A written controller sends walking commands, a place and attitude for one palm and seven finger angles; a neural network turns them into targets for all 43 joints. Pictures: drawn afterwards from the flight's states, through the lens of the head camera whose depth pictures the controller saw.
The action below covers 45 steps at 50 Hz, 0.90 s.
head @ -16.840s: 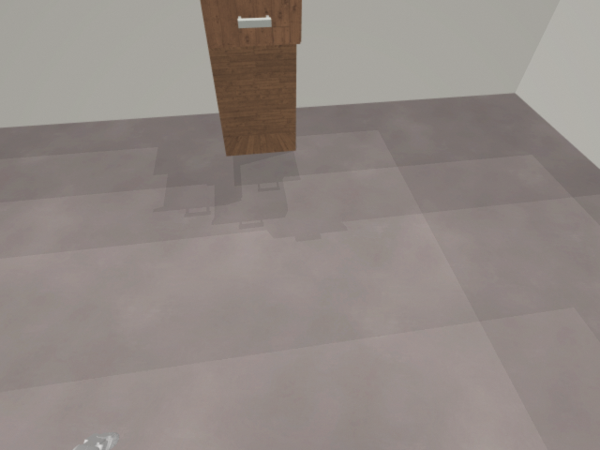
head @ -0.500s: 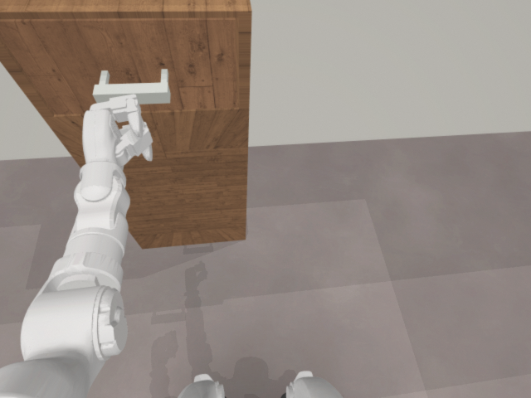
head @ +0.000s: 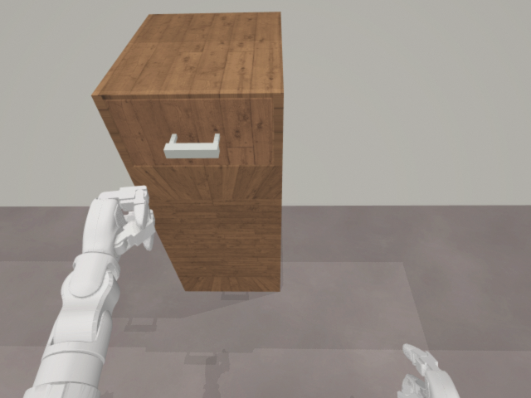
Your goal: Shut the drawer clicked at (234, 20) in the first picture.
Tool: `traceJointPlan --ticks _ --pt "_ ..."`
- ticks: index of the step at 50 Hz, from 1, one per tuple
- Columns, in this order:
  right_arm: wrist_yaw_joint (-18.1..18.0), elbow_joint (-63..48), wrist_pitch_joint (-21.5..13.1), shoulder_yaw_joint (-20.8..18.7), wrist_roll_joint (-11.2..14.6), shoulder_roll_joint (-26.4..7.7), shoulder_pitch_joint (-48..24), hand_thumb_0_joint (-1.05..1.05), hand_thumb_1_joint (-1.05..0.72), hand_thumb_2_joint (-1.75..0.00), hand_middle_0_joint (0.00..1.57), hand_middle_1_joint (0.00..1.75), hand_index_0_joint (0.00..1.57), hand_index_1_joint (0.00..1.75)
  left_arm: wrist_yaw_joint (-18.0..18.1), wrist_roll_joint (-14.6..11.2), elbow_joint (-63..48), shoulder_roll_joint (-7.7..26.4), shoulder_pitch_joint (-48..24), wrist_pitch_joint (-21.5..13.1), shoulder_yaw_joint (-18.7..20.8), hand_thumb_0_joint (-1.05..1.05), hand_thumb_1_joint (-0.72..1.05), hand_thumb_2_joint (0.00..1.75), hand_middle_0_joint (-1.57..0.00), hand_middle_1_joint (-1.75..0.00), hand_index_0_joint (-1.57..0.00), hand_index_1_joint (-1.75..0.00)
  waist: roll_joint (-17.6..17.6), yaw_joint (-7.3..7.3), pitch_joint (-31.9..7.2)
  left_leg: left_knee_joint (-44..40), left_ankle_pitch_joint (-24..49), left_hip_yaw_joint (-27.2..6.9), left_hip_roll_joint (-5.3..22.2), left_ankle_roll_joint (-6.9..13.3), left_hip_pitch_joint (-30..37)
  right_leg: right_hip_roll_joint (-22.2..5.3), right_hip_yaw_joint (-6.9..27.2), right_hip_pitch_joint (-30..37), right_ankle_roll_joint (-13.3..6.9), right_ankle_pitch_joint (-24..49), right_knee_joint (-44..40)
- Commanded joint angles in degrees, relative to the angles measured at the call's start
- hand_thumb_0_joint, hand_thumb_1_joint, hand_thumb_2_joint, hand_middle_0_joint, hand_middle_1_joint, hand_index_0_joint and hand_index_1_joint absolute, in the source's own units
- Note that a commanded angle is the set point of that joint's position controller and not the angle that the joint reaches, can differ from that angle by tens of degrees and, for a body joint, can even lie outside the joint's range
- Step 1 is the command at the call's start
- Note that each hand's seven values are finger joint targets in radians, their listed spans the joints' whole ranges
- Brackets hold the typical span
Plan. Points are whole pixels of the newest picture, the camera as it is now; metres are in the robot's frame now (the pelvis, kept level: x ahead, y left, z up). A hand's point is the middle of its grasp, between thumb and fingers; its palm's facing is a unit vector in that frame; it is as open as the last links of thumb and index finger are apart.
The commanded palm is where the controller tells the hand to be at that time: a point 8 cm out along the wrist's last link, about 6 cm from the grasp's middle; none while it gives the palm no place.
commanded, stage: draw the hand back to the body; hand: left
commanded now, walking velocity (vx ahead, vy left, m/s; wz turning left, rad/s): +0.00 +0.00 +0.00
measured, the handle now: (193, 144) +0.61 +0.19 +0.03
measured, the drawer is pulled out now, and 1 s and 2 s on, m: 0.00 0.00 0.00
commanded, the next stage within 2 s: step back with the hand held close in 0.80 s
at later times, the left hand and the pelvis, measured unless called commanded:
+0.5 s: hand (69, 285) +0.22 +0.22 +0.16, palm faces +0.35 -0.87 -0.34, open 3.3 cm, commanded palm +0.16 +0.27 +0.18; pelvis +0.01 -0.01 +0.02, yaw +0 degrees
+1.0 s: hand (17, 307) +0.18 +0.25 +0.18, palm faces +0.41 -0.82 -0.41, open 3.3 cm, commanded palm +0.12 +0.28 +0.19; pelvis +0.00 +0.00 +0.02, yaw +0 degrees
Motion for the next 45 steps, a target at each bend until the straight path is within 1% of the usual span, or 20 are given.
traceJointPlan --ticks 1,3,6,8,11,13,16,18,20,21,23,24,27,31,33,35,37,39,41,45 --pt "-1.83 -8.25 -2.12 -1.68 -0.16 -5.35 -6.56 0.0 -0.9 -0.9 0.2 0.3 0.2 0.3 7.16 3.26 -20.03 10.16 -9.03 -0.66 1.49 0.0 0.9 0.9 -1.4 -1.6 -1.4 -1.6 -2.94 0.66 -7.48 -10.15 11.93 -2.25 -0.65 1.55 11.8 -1.13 4.42 8.17 0.56 16.48 -10.85" --pt "-2.35 -7.68 -2.12 -1.56 -0.49 -5.46 -7.34 0.0 -0.9 -0.9 0.2 0.3 0.2 0.3 8.62 3.99 -21.63 12.46 -7.78 0.09 3.71 0.0 0.9 0.9 -1.4 -1.6 -1.4 -1.6 -5.35 0.93 -5.56 -11.81 11.77 -2.3 -0.7 1.82 12.75 -0.95 4.47 9.63 0.7 15.79 -12.83" --pt "-2.39 -7.88 -2.72 -1.16 -0.85 -4.55 -8.47 0.0 -0.9 -0.9 0.2 0.3 0.2 0.3 9.4 4.43 -27.39 10.95 -4.06 0.3 3.23 0.0 0.9 0.9 -1.4 -1.6 -1.4 -1.6 0.26 1.35 -6.25 -13.79 13.89 -1.88 -0.92 1.66 17.23 -1.2 4.34 12.43 0.45 17.49 -14.28" --pt "-2.41 -7.47 -3.16 -1.11 -1.18 -4.71 -9.21 0.0 -0.9 -0.9 0.2 0.3 0.2 0.3 9.73 4.61 -28.36 11.58 0.04 0.74 4.15 0.0 0.9 0.9 -1.4 -1.6 -1.4 -1.6 -1.83 1.76 -4.36 -14.67 14.58 -1.72 -0.8 1.8 17.88 -0.95 4.31 12.96 0.6 17.79 -15.89" --pt "-2.09 -7.68 -4.11 -1.09 -1.48 -4.28 -9.65 0.0 -0.9 -0.9 0.2 0.3 0.2 0.3 9.94 4.62 -33.88 10.1 4.15 0.54 3.42 0.0 0.9 0.9 -1.4 -1.6 -1.4 -1.6 0.9 1.95 -3.5 -16.08 15.96 -1.88 -0.81 1.59 20.14 -0.96 4.05 14.31 0.41 18.68 -16.64" --pt "-1.96 -7.48 -4.62 -1.3 -1.76 -4.58 -9.84 0.0 -0.9 -0.9 0.2 0.3 0.2 0.3 10.0 4.69 -35.27 11.35 8.81 0.63 5.19 0.0 0.9 0.9 -1.4 -1.6 -1.4 -1.6 -1.81 2.51 -2.9 -16.29 17.36 -1.82 -0.79 1.7 20.43 -0.72 3.93 15.07 0.55 19.97 -17.37" --pt "-1.64 -7.78 -4.84 -1.51 -2.0 -4.15 -9.95 0.0 -0.9 -0.9 0.2 0.3 0.2 0.3 9.87 4.55 -39.47 10.66 13.94 0.49 5.98 0.0 0.9 0.9 -1.4 -1.6 -1.4 -1.6 -1.16 2.62 -2.15 -16.56 18.77 -1.7 -0.72 1.62 20.94 -0.86 3.73 15.94 0.56 21.37 -17.37" --pt "-1.53 -7.55 -5.15 -1.78 -2.31 -4.39 -9.97 0.0 -0.9 -0.9 0.2 0.3 0.2 0.3 9.85 4.4 -40.89 11.78 18.42 0.5 7.96 0.0 0.9 0.9 -1.4 -1.6 -1.4 -1.6 -3.43 3.18 -1.44 -16.37 19.35 -1.74 -0.7 1.76 20.38 -0.87 3.78 16.39 0.69 22.21 -17.76" --pt "-1.43 -7.74 -5.27 -1.88 -2.3 -3.99 -10.04 0.0 -0.9 -0.9 0.2 0.3 0.2 0.3 9.89 4.48 -44.04 11.6 21.2 0.29 8.63 0.0 0.9 0.9 -1.4 -1.6 -1.4 -1.6 -2.09 3.22 -1.42 -16.2 20.16 -1.55 -0.69 1.72 20.64 -1.1 3.81 16.62 0.74 23.07 -17.39" --pt "-1.31 -7.87 -5.55 -1.89 -2.32 -3.88 -10.09 0.0 -0.9 -0.9 0.2 0.3 0.2 0.3 9.95 4.53 -46.61 11.51 21.97 0.0 8.72 0.0 0.9 0.9 -1.4 -1.6 -1.4 -1.6 0.19 3.26 -2.14 -16.14 20.28 -1.63 -0.73 1.58 21.17 -1.19 3.78 16.72 0.66 22.8 -17.31" --pt "-1.27 -7.62 -6.29 -2.06 -2.49 -3.92 -10.2 0.0 -0.9 -0.9 0.2 0.3 0.2 0.3 10.13 4.58 -48.04 12.35 26.09 -0.11 10.12 0.0 0.9 0.9 -1.4 -1.6 -1.4 -1.6 -0.93 3.58 0.05 -15.81 20.08 -1.63 -0.66 1.62 20.41 -1.04 3.7 15.72 0.72 22.38 -17.99" --pt "-1.25 -7.81 -6.48 -2.05 -2.46 -3.73 -10.06 0.0 -0.9 -0.9 0.2 0.3 0.2 0.3 10.07 4.43 -49.53 11.53 27.56 -0.21 9.77 0.0 0.9 0.9 -1.4 -1.6 -1.4 -1.6 0.19 3.48 0.17 -15.88 19.78 -1.7 -0.58 1.58 20.41 -1.2 3.8 15.71 0.71 21.99 -17.74" --pt "-1.34 -7.93 -7.39 -2.33 -2.5 -3.51 -9.78 0.0 -0.9 -0.9 0.2 0.3 0.2 0.3 10.5 4.43 -52.82 12.64 32.07 -0.76 12.0 0.0 0.9 0.9 -1.4 -1.6 -1.4 -1.6 -1.19 3.89 0.06 -15.51 19.45 -1.78 -0.53 1.67 20.08 -1.18 3.66 15.54 0.81 21.68 -17.59" --pt "-1.58 -7.92 -8.41 -2.54 -2.25 -3.21 -9.76 0.0 -0.9 -0.9 0.2 0.3 0.2 0.3 10.88 4.44 -55.64 13.32 37.76 -1.24 14.3 0.0 0.9 0.9 -1.4 -1.6 -1.4 -1.6 -0.59 4.46 1.1 -15.17 19.18 -1.94 -0.32 1.51 19.35 -1.1 3.73 14.99 0.73 21.48 -17.34" --pt "-1.76 -7.15 -8.53 -2.66 -2.28 -3.5 -9.32 0.0 -0.9 -0.9 0.2 0.3 0.2 0.3 10.63 4.7 -52.99 10.8 37.13 -0.94 11.94 0.0 0.9 0.9 -1.4 -1.6 -1.4 -1.6 -2.79 3.61 4.13 -15.14 17.67 -1.95 -0.2 1.6 18.74 -0.91 3.61 12.92 0.84 19.34 -18.19" --pt "-2.02 -6.95 -8.54 -2.77 -2.23 -3.76 -8.96 0.0 -0.9 -0.9 0.2 0.3 0.2 0.3 10.89 4.91 -52.89 10.7 34.93 -1.0 11.44 0.0 0.9 0.9 -1.4 -1.6 -1.4 -1.6 -1.98 3.21 4.54 -15.37 15.71 -2.06 -0.17 1.72 19.0 -1.16 3.65 11.89 0.93 16.75 -18.26" --pt "-2.36 -6.76 -8.8 -2.74 -2.37 -3.68 -8.99 0.0 -0.9 -0.9 0.2 0.3 0.2 0.3 11.22 5.01 -52.23 11.15 34.05 -1.14 11.86 0.0 0.9 0.9 -1.4 -1.6 -1.4 -1.6 -2.91 3.38 4.52 -15.55 13.87 -2.25 -0.3 1.85 18.96 -1.26 3.68 11.51 1.01 14.36 -18.69" --pt "-2.61 -6.88 -9.14 -2.61 -2.45 -3.78 -9.24 0.0 -0.9 -0.9 0.2 0.3 0.2 0.3 11.31 5.08 -53.61 11.56 33.1 -1.3 11.76 0.0 0.9 0.9 -1.4 -1.6 -1.4 -1.6 -0.88 3.61 3.69 -15.81 13.31 -2.51 -0.37 1.81 19.35 -1.32 3.97 12.09 0.74 13.3 -18.8" --pt "-2.68 -6.86 -9.62 -2.54 -2.6 -3.57 -9.45 0.0 -0.9 -0.9 0.2 0.3 0.2 0.3 11.54 5.07 -53.92 12.08 33.89 -1.61 12.61 0.0 0.9 0.9 -1.4 -1.6 -1.4 -1.6 -1.54 4.13 2.64 -15.81 13.74 -2.6 -0.5 1.81 19.19 -1.41 4.01 13.17 0.66 14.0 -18.41" --pt "-2.66 -6.91 -9.93 -2.24 -2.68 -3.24 -9.83 0.0 -0.9 -0.9 0.2 0.3 0.2 0.3 11.45 4.95 -54.02 12.02 34.12 -1.43 12.78 0.0 0.9 0.9 -1.4 -1.6 -1.4 -1.6 0.01 4.39 3.78 -16.21 13.61 -2.72 -0.41 1.46 18.57 -1.27 3.97 13.56 0.52 13.88 -18.62"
